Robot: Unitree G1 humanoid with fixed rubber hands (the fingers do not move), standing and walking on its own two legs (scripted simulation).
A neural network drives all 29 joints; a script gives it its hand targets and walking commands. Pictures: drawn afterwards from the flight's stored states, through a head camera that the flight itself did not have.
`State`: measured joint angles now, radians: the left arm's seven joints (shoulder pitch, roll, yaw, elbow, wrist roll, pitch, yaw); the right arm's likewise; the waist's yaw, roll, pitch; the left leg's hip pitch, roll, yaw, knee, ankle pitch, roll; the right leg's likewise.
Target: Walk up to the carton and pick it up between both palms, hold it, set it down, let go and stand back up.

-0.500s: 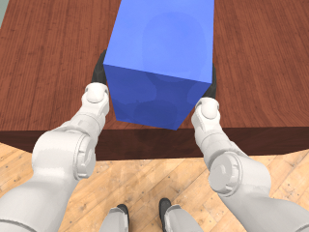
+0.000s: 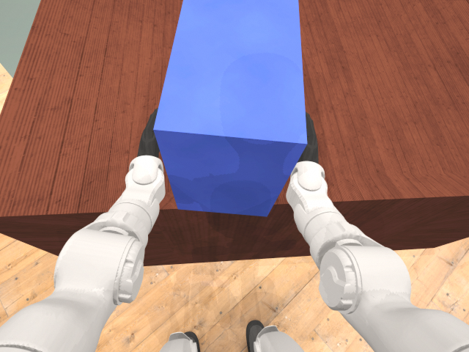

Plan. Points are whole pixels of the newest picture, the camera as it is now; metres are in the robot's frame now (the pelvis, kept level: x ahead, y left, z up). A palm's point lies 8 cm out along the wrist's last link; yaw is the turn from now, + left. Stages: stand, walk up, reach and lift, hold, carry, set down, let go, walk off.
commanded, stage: reach and lift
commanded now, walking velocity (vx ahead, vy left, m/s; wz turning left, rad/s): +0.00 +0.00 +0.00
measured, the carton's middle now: (231, 110) +0.51 -0.03 +0.03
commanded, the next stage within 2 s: none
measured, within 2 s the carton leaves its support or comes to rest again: leaves its support in 0.18 s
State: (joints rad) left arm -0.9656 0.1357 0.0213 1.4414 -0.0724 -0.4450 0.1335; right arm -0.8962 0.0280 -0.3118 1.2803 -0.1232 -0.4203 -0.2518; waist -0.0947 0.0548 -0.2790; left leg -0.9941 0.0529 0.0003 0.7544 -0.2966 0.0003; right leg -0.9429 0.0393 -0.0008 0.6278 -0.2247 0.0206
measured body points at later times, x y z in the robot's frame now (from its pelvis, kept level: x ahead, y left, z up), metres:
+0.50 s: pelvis -0.02 +0.00 +0.01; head +0.01 +0.01 +0.45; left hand +0.42 +0.12 +0.08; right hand +0.40 -0.15 +0.10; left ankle +0.00 +0.11 -0.70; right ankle +0.02 -0.13 -0.70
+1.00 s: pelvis +0.00 -0.01 +0.03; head -0.03 -0.02 +0.48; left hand +0.43 +0.14 +0.19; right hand +0.42 -0.14 +0.18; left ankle +0.00 +0.11 -0.70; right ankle +0.02 -0.14 -0.70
